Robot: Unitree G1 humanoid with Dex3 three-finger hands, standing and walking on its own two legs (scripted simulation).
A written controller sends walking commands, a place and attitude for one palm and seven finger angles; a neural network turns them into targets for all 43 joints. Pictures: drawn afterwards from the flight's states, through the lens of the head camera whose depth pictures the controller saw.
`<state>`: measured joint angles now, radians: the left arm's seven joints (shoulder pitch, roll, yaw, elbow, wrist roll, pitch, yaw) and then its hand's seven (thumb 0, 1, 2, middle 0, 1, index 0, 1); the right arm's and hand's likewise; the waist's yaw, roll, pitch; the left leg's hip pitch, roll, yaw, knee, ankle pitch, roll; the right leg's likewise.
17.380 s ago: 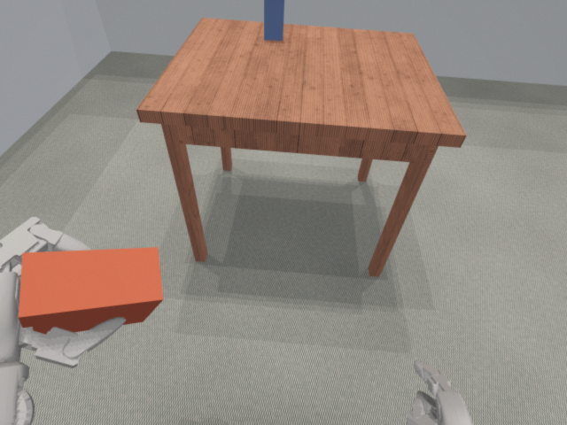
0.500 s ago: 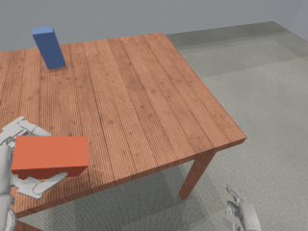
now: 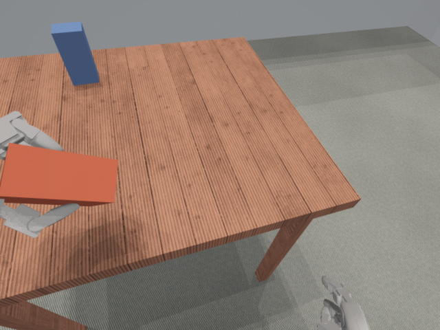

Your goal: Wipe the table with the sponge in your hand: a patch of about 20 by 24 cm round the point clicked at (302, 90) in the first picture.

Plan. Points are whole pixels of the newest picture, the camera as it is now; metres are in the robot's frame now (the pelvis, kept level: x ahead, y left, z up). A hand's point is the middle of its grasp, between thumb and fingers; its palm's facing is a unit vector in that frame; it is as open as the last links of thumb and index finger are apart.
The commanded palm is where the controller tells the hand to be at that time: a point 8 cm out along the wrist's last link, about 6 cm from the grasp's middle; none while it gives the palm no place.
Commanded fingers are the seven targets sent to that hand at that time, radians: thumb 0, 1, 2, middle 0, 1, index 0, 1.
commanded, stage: come to a stop and stand still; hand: left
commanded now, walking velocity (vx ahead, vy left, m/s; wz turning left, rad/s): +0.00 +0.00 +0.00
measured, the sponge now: (73, 182) +0.27 +0.24 +0.16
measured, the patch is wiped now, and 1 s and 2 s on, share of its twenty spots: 0.00 0.00 0.00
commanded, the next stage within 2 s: look again from close up in 1.04 s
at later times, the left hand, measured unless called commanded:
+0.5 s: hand (37, 187) +0.24 +0.27 +0.17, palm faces +0.38 -0.78 -0.49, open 10.0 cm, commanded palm +0.18 +0.29 +0.18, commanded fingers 0.00 0.10 1.30 -1.20 -1.60 -1.20 -1.60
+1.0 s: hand (58, 218) +0.21 +0.23 +0.17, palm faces +0.34 -0.86 -0.38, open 10.0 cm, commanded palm +0.15 +0.27 +0.18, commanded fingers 0.00 0.10 1.30 -1.20 -1.60 -1.20 -1.60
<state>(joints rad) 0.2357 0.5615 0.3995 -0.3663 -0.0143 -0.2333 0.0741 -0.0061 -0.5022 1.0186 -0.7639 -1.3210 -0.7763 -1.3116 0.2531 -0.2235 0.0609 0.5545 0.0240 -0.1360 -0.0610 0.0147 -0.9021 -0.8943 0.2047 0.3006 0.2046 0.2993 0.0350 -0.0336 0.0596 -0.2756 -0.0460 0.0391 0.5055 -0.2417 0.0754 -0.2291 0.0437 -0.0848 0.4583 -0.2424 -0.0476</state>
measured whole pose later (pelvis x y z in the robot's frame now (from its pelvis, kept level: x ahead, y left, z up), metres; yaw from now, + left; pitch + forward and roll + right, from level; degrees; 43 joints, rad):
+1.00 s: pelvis -0.02 -0.01 +0.00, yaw -2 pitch -1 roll -1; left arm 0.44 0.39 0.33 -0.45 -0.06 -0.16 0.11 -0.01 -0.50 1.02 -0.76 -1.32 -0.78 -1.31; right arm 0.22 -0.24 0.04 0.56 0.02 -0.10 -0.04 0.01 -0.90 -0.89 0.21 0.30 0.21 0.30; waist 0.01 0.00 0.01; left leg -0.25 -0.03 0.06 0.45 -0.19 0.06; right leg -0.21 0.06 -0.06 0.39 -0.18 -0.06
